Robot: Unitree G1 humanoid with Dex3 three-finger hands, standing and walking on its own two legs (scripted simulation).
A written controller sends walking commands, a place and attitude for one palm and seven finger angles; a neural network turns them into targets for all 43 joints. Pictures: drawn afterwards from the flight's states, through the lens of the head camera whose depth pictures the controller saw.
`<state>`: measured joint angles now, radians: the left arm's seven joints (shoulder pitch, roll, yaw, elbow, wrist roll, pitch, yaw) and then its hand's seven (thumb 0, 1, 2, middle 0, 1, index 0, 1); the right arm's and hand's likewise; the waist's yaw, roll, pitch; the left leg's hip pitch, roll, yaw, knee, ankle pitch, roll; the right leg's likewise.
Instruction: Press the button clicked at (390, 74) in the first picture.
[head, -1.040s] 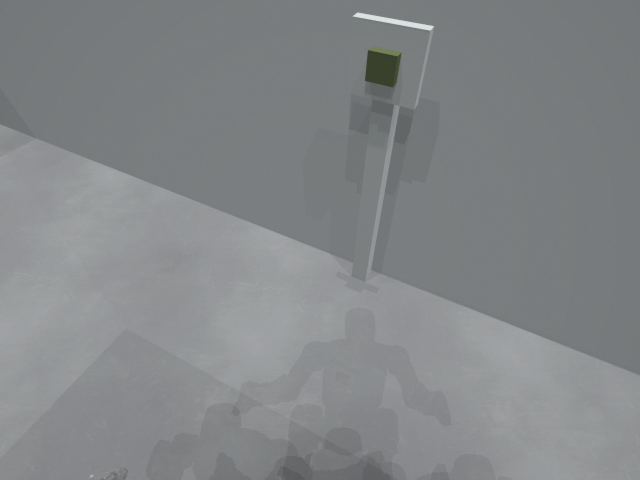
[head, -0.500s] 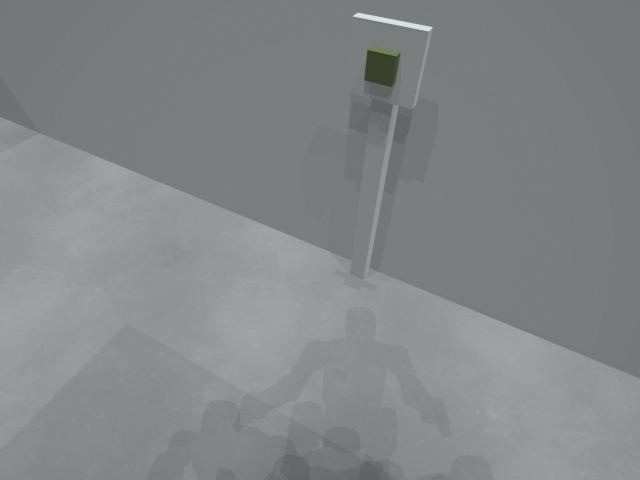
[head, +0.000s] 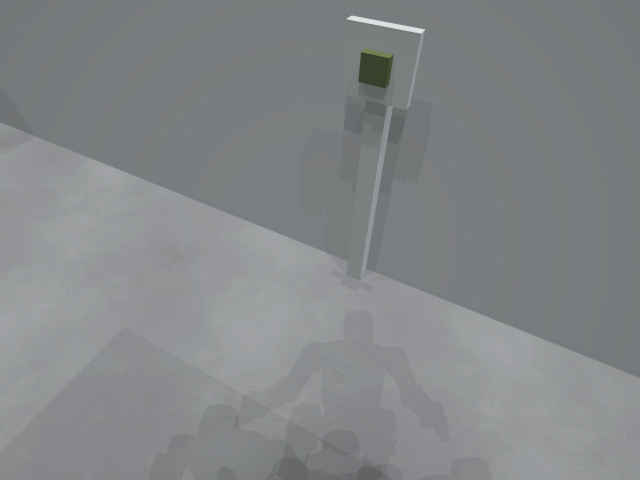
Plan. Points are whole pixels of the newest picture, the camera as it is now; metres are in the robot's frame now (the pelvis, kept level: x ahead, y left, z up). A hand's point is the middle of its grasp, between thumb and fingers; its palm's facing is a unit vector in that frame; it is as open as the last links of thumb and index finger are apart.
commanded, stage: look at it before walking up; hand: left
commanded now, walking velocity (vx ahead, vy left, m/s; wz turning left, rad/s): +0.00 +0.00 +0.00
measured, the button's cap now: (375, 68) +0.98 -0.08 +0.09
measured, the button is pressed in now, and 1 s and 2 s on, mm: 0 0 0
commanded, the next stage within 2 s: turn to face it in 0.40 s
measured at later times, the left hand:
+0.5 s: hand out of the picture +0.08 +0.25 -0.16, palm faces -0.02 -0.94 -0.33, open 7.4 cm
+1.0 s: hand out of the picture +0.04 +0.17 -0.18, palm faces -0.11 -0.97 -0.24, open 7.4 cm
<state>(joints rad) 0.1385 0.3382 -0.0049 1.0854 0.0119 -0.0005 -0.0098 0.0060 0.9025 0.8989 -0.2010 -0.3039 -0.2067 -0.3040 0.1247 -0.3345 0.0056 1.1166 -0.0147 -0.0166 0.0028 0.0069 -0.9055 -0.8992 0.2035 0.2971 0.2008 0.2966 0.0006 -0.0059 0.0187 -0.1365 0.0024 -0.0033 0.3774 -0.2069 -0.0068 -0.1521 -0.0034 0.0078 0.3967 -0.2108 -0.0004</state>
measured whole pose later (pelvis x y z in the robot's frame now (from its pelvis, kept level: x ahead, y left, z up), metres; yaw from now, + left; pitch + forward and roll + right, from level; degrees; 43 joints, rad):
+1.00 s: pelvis -0.02 -0.01 -0.02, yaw -9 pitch -1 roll +1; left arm 0.27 0.18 0.03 0.94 0.02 0.04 0.00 0.00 0.90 0.90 -0.20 -0.30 -0.21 -0.30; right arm 0.17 -0.23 -0.05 0.99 -0.01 0.05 -0.01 0.01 -0.91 -0.90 0.20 0.30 0.20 0.30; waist 0.03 0.02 0.08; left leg -0.42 0.02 0.01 1.03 -0.45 -0.03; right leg -0.34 0.06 0.06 0.62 -0.27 -0.05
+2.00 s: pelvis +0.08 +0.02 -0.01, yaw -20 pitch -1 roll -1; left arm 0.44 0.16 0.04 1.14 0.03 -0.04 0.01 0.00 0.92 0.90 -0.20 -0.30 -0.20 -0.30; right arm 0.28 -0.18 -0.06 1.04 -0.02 0.00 0.04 0.01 -0.91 -0.90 0.20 0.30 0.19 0.30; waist 0.01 -0.01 0.03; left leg -0.52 0.12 0.10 0.75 -0.23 -0.01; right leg 0.05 -0.07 -0.10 0.36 -0.39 0.06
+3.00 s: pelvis +0.43 -0.03 -0.02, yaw -22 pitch -2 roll -1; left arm 0.36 0.15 0.04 1.16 0.02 0.01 0.02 0.01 0.91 0.90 -0.20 -0.30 -0.20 -0.30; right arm 0.17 -0.15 -0.02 1.04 -0.03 -0.05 -0.02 0.00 -0.92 -0.90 0.20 0.30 0.19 0.30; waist 0.03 -0.05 0.06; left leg -0.33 0.08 0.17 0.60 -0.24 0.04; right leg -0.25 -0.05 -0.07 0.88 -0.53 0.01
